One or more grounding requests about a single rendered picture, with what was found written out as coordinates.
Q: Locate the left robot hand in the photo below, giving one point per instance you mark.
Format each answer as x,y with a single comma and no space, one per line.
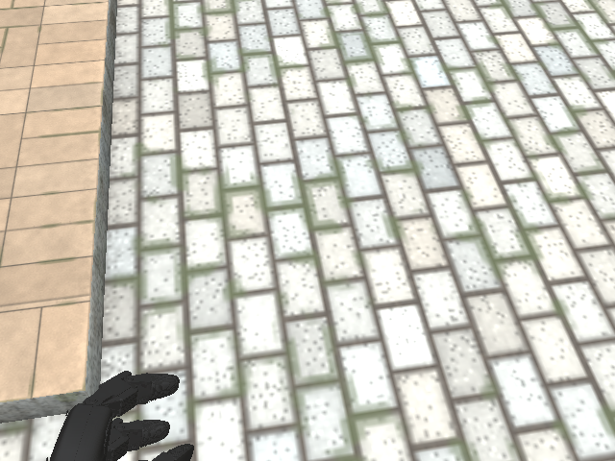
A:
89,433

